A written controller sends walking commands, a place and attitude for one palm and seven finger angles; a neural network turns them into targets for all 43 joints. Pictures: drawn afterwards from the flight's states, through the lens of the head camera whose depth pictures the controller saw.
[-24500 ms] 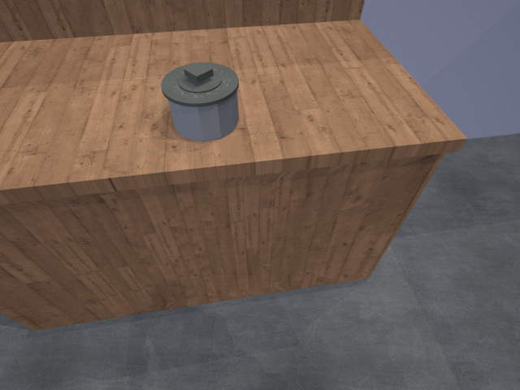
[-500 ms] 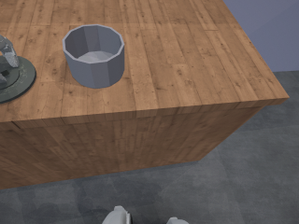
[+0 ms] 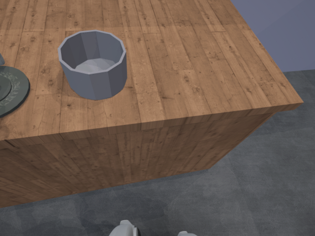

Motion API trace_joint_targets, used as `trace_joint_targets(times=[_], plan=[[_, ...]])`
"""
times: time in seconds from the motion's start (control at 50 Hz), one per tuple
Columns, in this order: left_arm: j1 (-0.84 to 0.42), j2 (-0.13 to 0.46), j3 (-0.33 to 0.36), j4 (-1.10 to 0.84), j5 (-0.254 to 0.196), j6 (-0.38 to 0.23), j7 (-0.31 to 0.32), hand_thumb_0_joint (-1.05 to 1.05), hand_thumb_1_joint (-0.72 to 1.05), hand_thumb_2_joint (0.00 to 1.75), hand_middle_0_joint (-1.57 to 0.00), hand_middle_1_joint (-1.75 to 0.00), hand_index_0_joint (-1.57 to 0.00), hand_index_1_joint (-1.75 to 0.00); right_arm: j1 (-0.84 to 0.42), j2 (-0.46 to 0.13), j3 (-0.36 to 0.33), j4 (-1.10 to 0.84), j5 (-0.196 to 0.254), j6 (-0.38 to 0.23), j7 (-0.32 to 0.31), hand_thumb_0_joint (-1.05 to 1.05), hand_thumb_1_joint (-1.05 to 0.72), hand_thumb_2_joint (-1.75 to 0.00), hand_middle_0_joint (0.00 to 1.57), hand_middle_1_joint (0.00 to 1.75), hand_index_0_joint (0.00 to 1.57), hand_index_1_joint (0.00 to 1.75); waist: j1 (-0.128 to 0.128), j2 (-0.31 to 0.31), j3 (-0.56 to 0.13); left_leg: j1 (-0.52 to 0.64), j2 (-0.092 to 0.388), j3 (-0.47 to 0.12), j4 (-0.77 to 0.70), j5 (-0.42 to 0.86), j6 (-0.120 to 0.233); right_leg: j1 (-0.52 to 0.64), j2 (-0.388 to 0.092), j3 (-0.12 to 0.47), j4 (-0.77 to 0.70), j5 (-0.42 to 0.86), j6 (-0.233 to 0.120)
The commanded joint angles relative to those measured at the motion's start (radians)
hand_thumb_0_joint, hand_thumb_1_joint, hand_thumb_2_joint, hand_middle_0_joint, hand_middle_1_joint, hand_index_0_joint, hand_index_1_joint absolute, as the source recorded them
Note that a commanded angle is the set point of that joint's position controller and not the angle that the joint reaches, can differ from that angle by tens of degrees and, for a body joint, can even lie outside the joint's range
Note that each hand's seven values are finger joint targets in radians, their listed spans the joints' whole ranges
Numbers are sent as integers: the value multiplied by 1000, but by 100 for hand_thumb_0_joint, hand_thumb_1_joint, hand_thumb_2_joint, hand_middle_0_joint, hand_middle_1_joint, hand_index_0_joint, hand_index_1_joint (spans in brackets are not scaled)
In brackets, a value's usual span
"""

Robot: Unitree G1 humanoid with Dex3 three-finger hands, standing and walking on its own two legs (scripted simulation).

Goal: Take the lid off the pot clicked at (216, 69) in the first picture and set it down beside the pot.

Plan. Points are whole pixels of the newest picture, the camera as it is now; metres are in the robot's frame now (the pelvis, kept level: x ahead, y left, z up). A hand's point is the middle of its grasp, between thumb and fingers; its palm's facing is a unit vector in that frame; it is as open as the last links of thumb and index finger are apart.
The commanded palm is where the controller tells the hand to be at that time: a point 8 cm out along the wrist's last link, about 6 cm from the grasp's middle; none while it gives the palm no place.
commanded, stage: raise the empty hand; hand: left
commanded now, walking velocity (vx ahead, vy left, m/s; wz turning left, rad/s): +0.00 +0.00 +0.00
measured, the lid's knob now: out of the picture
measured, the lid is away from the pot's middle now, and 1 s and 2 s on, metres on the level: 0.25 0.25 0.25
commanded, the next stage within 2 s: draw the hand back to the body in 1.36 s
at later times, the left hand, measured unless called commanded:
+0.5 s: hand out of the picture +0.44 +0.37 +0.15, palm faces -0.36 -0.14 -0.92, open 11.0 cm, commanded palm +0.49 +0.36 +0.23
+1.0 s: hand out of the picture +0.46 +0.37 +0.21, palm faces -0.31 -0.15 -0.94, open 11.0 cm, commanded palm +0.49 +0.36 +0.28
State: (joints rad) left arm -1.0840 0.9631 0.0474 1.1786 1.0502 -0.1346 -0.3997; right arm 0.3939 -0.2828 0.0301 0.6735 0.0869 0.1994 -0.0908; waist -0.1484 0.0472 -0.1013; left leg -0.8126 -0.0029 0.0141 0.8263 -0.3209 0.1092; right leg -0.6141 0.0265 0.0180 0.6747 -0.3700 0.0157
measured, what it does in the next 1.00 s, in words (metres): stands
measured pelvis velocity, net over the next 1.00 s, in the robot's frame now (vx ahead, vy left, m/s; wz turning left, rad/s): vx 0.00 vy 0.01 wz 0.03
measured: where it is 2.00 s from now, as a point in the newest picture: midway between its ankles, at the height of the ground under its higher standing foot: outside the picture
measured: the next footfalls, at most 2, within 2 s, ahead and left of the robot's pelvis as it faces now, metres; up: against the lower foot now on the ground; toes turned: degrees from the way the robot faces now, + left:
none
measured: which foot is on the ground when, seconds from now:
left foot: down 0.00-1.00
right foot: down 0.00-1.00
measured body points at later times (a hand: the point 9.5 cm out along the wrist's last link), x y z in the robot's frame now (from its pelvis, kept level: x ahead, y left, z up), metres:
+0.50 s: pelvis -0.02 +0.01 +0.00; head +0.06 +0.05 +0.45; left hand +0.46 +0.38 +0.21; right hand +0.01 -0.28 -0.10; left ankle +0.04 +0.04 -0.70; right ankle -0.03 -0.18 -0.70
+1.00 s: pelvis +0.00 +0.01 +0.01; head +0.07 +0.04 +0.46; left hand +0.47 +0.38 +0.26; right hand -0.01 -0.27 -0.09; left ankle +0.04 +0.04 -0.70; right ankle -0.03 -0.18 -0.70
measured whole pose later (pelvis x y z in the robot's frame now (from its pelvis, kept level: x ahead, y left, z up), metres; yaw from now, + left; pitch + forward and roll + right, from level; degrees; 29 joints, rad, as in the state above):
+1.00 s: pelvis +0.00 +0.01 +0.01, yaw +2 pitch +14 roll -5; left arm -1.32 0.91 -0.12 1.22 1.05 -0.01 -0.48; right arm 0.41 -0.29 0.03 0.70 0.09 0.14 -0.08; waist -0.13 0.04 -0.10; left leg -0.69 -0.04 0.02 0.71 -0.27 0.13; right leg -0.49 0.00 0.03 0.58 -0.33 -0.02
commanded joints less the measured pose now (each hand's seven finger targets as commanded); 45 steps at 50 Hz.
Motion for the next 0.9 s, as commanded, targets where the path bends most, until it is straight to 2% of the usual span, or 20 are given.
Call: trace_joint_targets(times=[0.0, 0.04, 0.08, 0.1, 0.2, 0.26, 0.3, 0.32, 0.36, 0.4, 0.48, 0.5, 0.56, 0.6, 0.66, 0.68, 0.76, 0.8, 0.86, 0.88], plan=[[-426, 307, 55, -209, -21, 2, 32, 0, -8, 78, -41, -75, -41, -75, 120, -215, -79, -51, -1, -10, -10, 0, -90, -90, 20, 30, 20, 30, 13, 190, -413, 717, 30, -133, -87, 471, -74, -209, 86, -83, -74, 129, -48], [-423, 280, 32, -188, -23, 7, 35, 0, -8, 78, -41, -75, -41, -75, 118, -210, -76, -57, 2, -10, -11, 0, -90, -90, 20, 30, 20, 30, 6, 161, -389, 692, 22, -140, -96, 414, -66, -208, 85, -85, -77, 120, -51], [-479, 239, -6, -242, -35, 2, 34, 0, -8, 78, -41, -75, -41, -75, 107, -208, -71, -52, 6, -18, -15, 0, -90, -90, 20, 30, 20, 30, 3, 192, -385, 719, 28, -149, -110, 392, -66, -220, 80, -87, -82, 101, -53], [-547, 285, 13, -274, -23, 7, 40, 0, -8, 78, -41, -75, -41, -75, 105, -217, -75, -46, -2, -17, -15, 0, -90, -90, 20, 30, 20, 30, 0, 213, -433, 746, 36, -161, -116, 361, -70, -218, 77, -77, -84, 93, -49], [-567, 267, -2, -250, -26, 20, 43, 0, -8, 78, -41, -75, -41, -75, 95, -212, -68, -46, 1, -36, -24, 0, -90, -90, 20, 30, 20, 30, -2, 223, -437, 764, 31, -175, -131, 299, -69, -215, 73, -74, -92, 79, -51], [-540, 202, -60, -167, -29, 49, 35, 0, -8, 78, -41, -75, -41, -75, 91, -212, -62, -42, 8, -43, -20, 0, -90, -90, 20, 30, 20, 30, -9, 174, -341, 691, 23, -169, -153, 200, -63, -215, 71, -79, -104, 62, -55], [-569, 213, -60, -192, -25, 57, 31, 0, -8, 78, -41, -75, -41, -75, 87, -215, -60, -44, 6, -47, -19, 0, -90, -90, 20, 30, 20, 30, 4, 195, -365, 710, 25, -170, -160, 203, -67, -204, 70, -76, -101, 55, -56], [-569, 147, -113, -156, -24, 67, 25, 0, -8, 78, -41, -75, -41, -75, 87, -211, -59, -42, 9, -49, -20, 0, -90, -90, 20, 30, 20, 30, -8, 181, -340, 707, 24, -180, -166, 177, -67, -222, 69, -80, -103, 51, -58], [-601, 130, -133, -161, -32, 79, 13, 0, -8, 78, -41, -75, -41, -75, 83, -216, -59, -38, 11, -56, -19, 0, -90, -90, 20, 30, 20, 30, -11, 170, -319, 695, 28, -186, -186, 119, -66, -218, 66, -78, -110, 42, -57], [-645, 191, -86, -230, -31, 71, 12, 0, -8, 78, -41, -75, -41, -75, 90, -217, -63, -39, 5, -64, -22, 0, -90, -90, 20, 30, 20, 30, 3, 208, -400, 758, 30, -196, -179, 177, -72, -202, 69, -67, -105, 56, -56], [-639, 156, -106, -205, -46, 67, 0, 0, -8, 78, -41, -75, -41, -75, 93, -212, -56, -30, 8, -80, -28, 0, -90, -90, 20, 30, 20, 30, 5, 163, -374, 743, 28, -193, -193, 189, -73, -181, 67, -75, -111, 68, -56], [-657, 196, -79, -193, -33, 74, 6, 0, -8, 78, -41, -75, -41, -75, 97, -219, -60, -29, 5, -78, -27, 0, -90, -90, 20, 30, 20, 30, 2, 164, -376, 734, 28, -202, -200, 148, -74, -182, 67, -65, -116, 58, -54], [-643, 162, -111, -120, -21, 93, 10, 0, -8, 78, -41, -75, -41, -75, 102, -217, -57, -27, 7, -82, -25, 0, -90, -90, 20, 30, 20, 30, -2, 123, -317, 680, 22, -196, -220, 77, -69, -174, 63, -68, -122, 47, -57], [-660, 236, -64, -152, -4, 93, 15, 0, -8, 78, -41, -75, -41, -75, 107, -219, -57, -29, 3, -83, -26, 0, -90, -90, 20, 30, 20, 30, 14, 133, -367, 694, 19, -183, -212, 136, -69, -133, 65, -61, -124, 68, -56], [-697, 171, -118, -146, 5, 107, 5, 0, -8, 78, -41, -75, -41, -75, 109, -217, -62, -31, 6, -84, -20, 0, -90, -90, 20, 30, 20, 30, 5, 166, -360, 725, 22, -194, -219, 179, -82, -157, 65, -68, -130, 75, -58], [-669, 159, -118, -143, -6, 102, -2, 0, -8, 78, -41, -75, -41, -75, 110, -211, -60, -33, 9, -90, -21, 0, -90, -90, 20, 30, 20, 30, 18, 151, -359, 747, 27, -195, -217, 233, -87, -152, 67, -73, -123, 82, -58], [-687, 228, -79, -134, 1, 115, -15, 0, -8, 78, -41, -75, -41, -75, 121, -219, -66, -33, 6, -85, -18, 0, -90, -90, 20, 30, 20, 30, 10, 112, -371, 710, 12, -169, -213, 209, -66, -97, 67, -61, -150, 103, -54], [-733, 240, -71, -200, 11, 106, -19, 0, -8, 78, -41, -75, -41, -75, 118, -219, -69, -36, 4, -83, -16, 0, -90, -90, 20, 30, 20, 30, 20, 188, -430, 795, 26, -191, -206, 352, -93, -118, 71, -63, -140, 124, -55], [-707, 167, -122, -130, 5, 120, -33, 0, -8, 78, -41, -75, -41, -75, 120, -217, -71, -27, 6, -81, -7, 0, -90, -90, 20, 30, 20, 30, 4, 162, -348, 772, 28, -189, -215, 317, -89, -150, 71, -73, -157, 105, -54], [-690, 157, -122, -163, -9, 114, -40, 0, -8, 78, -41, -75, -41, -75, 115, -212, -68, -33, 11, -84, -7, 0, -90, -90, 20, 30, 20, 30, 20, 161, -363, 791, 29, -186, -217, 369, -92, -130, 71, -75, -152, 114, -56]])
